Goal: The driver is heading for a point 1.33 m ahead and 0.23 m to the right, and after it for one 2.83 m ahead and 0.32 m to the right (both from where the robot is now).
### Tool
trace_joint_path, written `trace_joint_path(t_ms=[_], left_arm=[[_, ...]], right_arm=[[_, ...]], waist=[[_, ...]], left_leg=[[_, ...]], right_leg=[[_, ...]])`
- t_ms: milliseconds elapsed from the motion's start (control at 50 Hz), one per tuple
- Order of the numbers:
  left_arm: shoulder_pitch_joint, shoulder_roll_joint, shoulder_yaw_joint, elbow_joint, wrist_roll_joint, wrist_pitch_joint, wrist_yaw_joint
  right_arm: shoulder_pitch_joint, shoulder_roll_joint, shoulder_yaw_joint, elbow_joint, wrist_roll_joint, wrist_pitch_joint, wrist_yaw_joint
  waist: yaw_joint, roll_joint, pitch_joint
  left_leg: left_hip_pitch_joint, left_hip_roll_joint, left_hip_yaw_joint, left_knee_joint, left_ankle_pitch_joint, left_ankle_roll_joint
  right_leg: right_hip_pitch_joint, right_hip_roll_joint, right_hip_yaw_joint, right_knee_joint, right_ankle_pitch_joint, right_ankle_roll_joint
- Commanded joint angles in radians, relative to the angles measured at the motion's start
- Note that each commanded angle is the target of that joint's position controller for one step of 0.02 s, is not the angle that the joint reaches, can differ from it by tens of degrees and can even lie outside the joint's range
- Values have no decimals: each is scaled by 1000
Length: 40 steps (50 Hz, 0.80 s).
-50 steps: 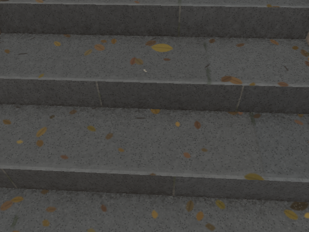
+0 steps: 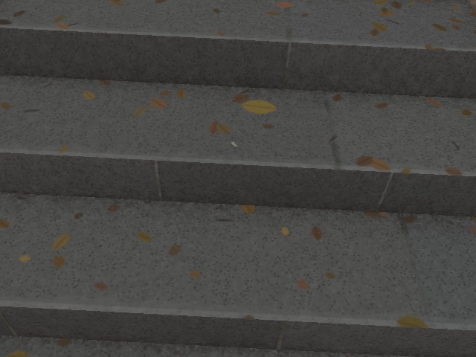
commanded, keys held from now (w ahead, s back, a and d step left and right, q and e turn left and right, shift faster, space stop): w+shift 0.64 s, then w+e+shift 0.36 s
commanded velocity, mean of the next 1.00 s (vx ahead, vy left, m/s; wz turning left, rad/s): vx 0.97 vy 0.00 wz -0.18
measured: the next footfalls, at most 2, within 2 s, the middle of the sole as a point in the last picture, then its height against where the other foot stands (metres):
right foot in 0.26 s outside the picture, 0.15 m higher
left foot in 0.70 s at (231, 255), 0.15 m higher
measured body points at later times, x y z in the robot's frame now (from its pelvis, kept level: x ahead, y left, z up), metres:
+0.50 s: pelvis +0.35 -0.05 +0.13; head +0.34 -0.05 +0.58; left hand +0.27 +0.19 -0.02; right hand +0.55 -0.26 +0.06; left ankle +0.35 +0.09 -0.31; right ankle +0.30 -0.10 -0.58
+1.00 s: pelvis +0.77 -0.07 +0.30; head +0.77 -0.07 +0.75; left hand +1.05 +0.07 +0.27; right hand +0.65 -0.29 +0.16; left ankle +0.64 +0.02 -0.43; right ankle +0.85 -0.20 -0.14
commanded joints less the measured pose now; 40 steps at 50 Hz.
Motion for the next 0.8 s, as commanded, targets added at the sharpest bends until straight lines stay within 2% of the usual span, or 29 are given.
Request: trace_joint_path(t_ms=[20,60,120,180,200,220,260,280,300,320,340,360,400,420,480,500,560,580,600,620,640,660,680,700,720,740,760,780,800], left_arm=[[-205,-82,-46,-190,-5,6,22],[-288,-89,-62,-260,-19,3,36],[-379,-77,-87,-360,-29,12,33],[-392,-72,-115,-394,-45,30,15],[-308,-59,-104,-351,-46,20,7],[-139,-29,-82,-291,-42,19,9],[155,66,-26,-217,-33,14,15],[247,154,11,-149,-7,2,16],[328,261,49,-55,-4,6,36],[265,238,66,-27,-22,-3,36],[167,162,52,0,-29,-17,25],[167,54,32,57,-25,-24,14],[195,-92,-7,150,6,-54,9],[225,-98,-10,191,0,-64,2],[217,-67,-25,193,-10,-95,-12],[281,-35,-26,207,-9,-106,-12],[361,22,-31,246,-48,-115,6],[399,28,-34,256,-59,-104,18],[410,35,-32,242,-71,-98,38],[348,18,-43,195,-102,-93,53],[440,95,-27,192,-115,-103,65],[422,195,-2,174,-103,-110,71],[352,288,34,125,-76,-116,65],[288,269,52,97,-56,-121,46],[300,136,47,42,-55,-144,19],[243,79,55,-35,-47,-153,-9],[188,18,47,-99,-21,-148,-15],[103,-49,28,-160,0,-138,-14],[48,-94,16,-193,-4,-120,-4]], right_arm=[[94,-99,0,14,-3,-28,6],[117,-101,12,36,-5,-34,2],[95,-102,30,59,27,-36,-12],[93,-84,45,59,73,-9,-63],[60,-97,53,9,88,-15,-58],[79,-206,23,-12,83,-21,-54],[19,-342,-42,-44,53,-22,-38],[0,-293,-51,-74,49,-30,-24],[-48,-131,-34,-150,42,-55,24],[-84,-89,-35,-208,-21,-81,32],[-132,-32,-21,-269,-26,-77,32],[-194,-1,-7,-306,-26,-68,29],[-237,101,32,-369,-15,-28,15],[-232,145,56,-387,-17,-3,8],[-366,109,65,-451,20,41,-10],[-417,130,77,-484,32,50,-24],[-554,119,105,-581,25,38,-46],[-602,96,104,-593,17,40,-39],[-594,62,111,-614,22,43,-26],[-572,48,108,-583,35,30,-16],[-500,56,104,-553,55,28,-13],[-381,11,79,-512,67,43,-20],[-217,-47,47,-481,60,41,-17],[-122,-120,18,-437,30,34,-15],[-39,-232,-33,-387,-10,8,-14],[-3,-257,-65,-319,-14,19,-25],[-122,-205,-64,-310,10,15,-12],[-156,-96,-40,-254,22,3,-7],[-142,-13,-25,-194,2,-7,-8]], waist=[[16,106,189],[18,90,229],[57,57,272],[39,107,222],[75,75,113],[138,173,-66],[293,286,-275],[287,193,-301],[241,-207,-260],[169,-177,-248],[75,-10,-87],[55,108,-3],[-8,88,98],[-37,79,107],[-35,91,208],[-17,24,199],[-36,64,212],[0,74,177],[-2,50,144],[-33,111,57],[-36,26,-96],[-104,-42,-223],[-194,-157,-244],[-230,-154,-288],[-172,52,-339],[-157,250,-349],[-79,128,-260],[-24,20,-97],[6,-50,26]], left_leg=[[59,334,-393,-274,-356,155],[43,328,-358,-304,-328,139],[-81,263,-203,-427,-304,90],[-160,211,-65,-650,306,152],[-166,214,-9,-529,1029,163],[-22,267,7,-304,1618,176],[241,332,-31,213,1909,141],[103,248,-56,503,1620,122],[-365,-18,-127,958,533,74],[-522,-54,-329,1296,275,100],[-601,2,-284,1411,344,104],[-645,30,-220,1483,361,109],[-817,20,-240,1704,265,136],[-884,20,-257,1729,225,146],[-986,-6,-173,1620,58,121],[-1056,-25,-103,1739,9,111],[-1112,57,-33,1500,-45,100],[-1065,61,49,1410,-58,95],[-832,103,110,1146,-12,87],[-428,50,199,907,18,88],[-174,-44,236,880,-20,94],[-65,-85,199,853,-85,94],[-112,-56,106,655,-142,106],[-37,-46,13,479,-170,136],[165,197,-439,234,-334,188],[267,360,-962,-103,-326,235],[172,392,-976,-165,-473,205],[35,386,-808,-135,-515,177],[-69,373,-607,-95,-351,151]], right_leg=[[-589,-20,19,508,-97,-17],[-683,-1,27,566,-163,-25],[-575,-43,-44,233,-187,-9],[-73,-60,-199,-296,-162,-17],[218,15,-280,-388,-118,-35],[396,92,-278,-404,-170,-41],[539,152,-172,-667,-259,-68],[654,90,64,-835,-415,-84],[839,-158,704,-1239,-649,-189],[809,-229,1002,-1491,-678,-126],[666,-242,866,-1455,-690,-100],[564,-233,717,-1420,-543,-91],[443,-160,419,-1361,-254,-81],[435,-135,303,-1359,-180,-46],[346,-79,85,-1462,-32,10],[379,-103,98,-1513,51,-5],[456,-88,18,-1609,134,17],[494,-74,8,-1663,217,-4],[464,-82,-21,-1777,444,-28],[364,-40,-100,-1746,957,-29],[417,-93,-86,-1625,1470,-72],[536,-126,-76,-1424,1841,-83],[748,-198,8,-1187,1941,-92],[800,-193,22,-907,1794,-81],[522,-14,49,-509,940,-37],[182,154,125,-81,249,-28],[42,90,181,222,300,-41],[-61,50,143,297,320,-59],[-162,32,120,363,287,-85]])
